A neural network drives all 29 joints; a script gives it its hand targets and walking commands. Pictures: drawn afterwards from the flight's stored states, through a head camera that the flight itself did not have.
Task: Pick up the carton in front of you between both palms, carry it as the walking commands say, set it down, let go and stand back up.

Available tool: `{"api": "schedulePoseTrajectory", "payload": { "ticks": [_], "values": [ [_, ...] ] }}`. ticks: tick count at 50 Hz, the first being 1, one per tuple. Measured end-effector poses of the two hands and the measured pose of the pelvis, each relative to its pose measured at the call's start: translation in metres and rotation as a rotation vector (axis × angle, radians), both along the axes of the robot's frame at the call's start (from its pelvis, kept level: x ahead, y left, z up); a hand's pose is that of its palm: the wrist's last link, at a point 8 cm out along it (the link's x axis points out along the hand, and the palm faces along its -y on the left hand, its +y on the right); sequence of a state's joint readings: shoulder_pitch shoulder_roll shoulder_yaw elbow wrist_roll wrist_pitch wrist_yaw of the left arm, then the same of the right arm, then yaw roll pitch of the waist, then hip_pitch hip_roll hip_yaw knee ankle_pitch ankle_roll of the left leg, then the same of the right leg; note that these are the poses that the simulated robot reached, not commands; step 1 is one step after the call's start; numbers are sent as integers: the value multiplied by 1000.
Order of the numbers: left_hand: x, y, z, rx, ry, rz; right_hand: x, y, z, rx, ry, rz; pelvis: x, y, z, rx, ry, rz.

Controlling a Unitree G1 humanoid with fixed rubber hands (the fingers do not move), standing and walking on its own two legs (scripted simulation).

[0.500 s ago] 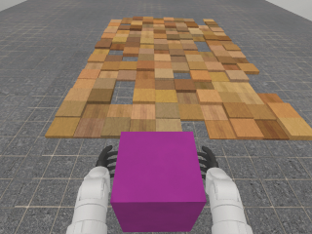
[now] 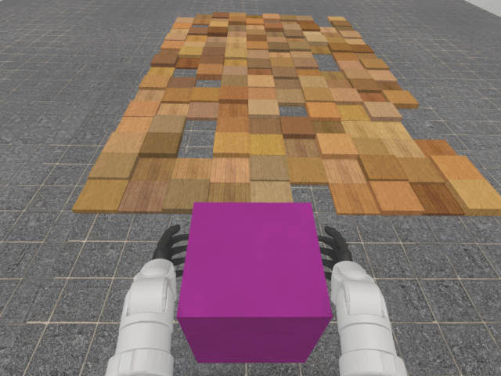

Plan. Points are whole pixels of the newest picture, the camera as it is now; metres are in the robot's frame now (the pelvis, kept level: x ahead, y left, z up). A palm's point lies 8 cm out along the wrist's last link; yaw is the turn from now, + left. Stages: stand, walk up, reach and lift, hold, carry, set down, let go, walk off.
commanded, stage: reach and lift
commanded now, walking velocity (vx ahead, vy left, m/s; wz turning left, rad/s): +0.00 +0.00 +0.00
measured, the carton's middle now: (252, 286) +0.30 +0.00 -0.05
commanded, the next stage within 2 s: hold in 0.40 s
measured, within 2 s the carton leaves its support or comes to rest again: neither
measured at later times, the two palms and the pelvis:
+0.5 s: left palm (162, 265) +0.29 +0.15 +0.04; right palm (344, 266) +0.29 -0.15 +0.04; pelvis +0.01 +0.00 +0.00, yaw +0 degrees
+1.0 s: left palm (159, 250) +0.30 +0.15 +0.07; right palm (345, 251) +0.30 -0.15 +0.07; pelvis +0.02 +0.01 -0.01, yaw +0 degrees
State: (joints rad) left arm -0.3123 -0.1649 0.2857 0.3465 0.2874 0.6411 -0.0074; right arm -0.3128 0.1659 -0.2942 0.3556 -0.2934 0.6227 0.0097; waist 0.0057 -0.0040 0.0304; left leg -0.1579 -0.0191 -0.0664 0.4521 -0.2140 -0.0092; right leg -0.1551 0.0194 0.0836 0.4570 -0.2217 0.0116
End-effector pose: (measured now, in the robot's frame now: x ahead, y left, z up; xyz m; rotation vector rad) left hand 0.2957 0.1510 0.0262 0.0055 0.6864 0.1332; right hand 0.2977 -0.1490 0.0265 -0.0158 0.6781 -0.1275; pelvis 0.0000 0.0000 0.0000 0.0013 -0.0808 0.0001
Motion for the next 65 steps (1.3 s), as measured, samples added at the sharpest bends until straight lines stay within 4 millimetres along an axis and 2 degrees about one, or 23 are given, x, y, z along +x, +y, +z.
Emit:
{"api": "schedulePoseTrajectory", "payload": {
  "ticks": [17,29,38,45,49,54,61,65],
  "values": [
    [0,-1,7,20,5,-12,1,-1,7,-19,5,16,11,-2,4,0,-16,2],
    [-9,-2,23,24,-29,-19,-10,-2,24,-21,-28,12,9,-1,6,-1,-40,3],
    [-17,-2,20,14,1,-17,-18,-2,20,-11,2,2,-2,0,3,-1,-61,1],
    [-10,-2,26,2,-23,-10,-12,-2,27,-5,-22,-4,2,1,0,-3,32,-1],
    [4,1,38,-6,-66,-1,3,1,39,-2,-65,-8,13,4,-6,-4,75,4],
    [29,5,49,2,-54,-16,25,6,50,7,-53,-24,41,9,-10,1,117,-32],
    [76,-14,54,-31,18,-21,62,-13,53,7,18,-60,92,-2,-9,-23,159,-5],
    [98,-10,50,-42,52,10,95,-10,56,43,53,-68,126,0,-3,10,180,8]
  ]
}}
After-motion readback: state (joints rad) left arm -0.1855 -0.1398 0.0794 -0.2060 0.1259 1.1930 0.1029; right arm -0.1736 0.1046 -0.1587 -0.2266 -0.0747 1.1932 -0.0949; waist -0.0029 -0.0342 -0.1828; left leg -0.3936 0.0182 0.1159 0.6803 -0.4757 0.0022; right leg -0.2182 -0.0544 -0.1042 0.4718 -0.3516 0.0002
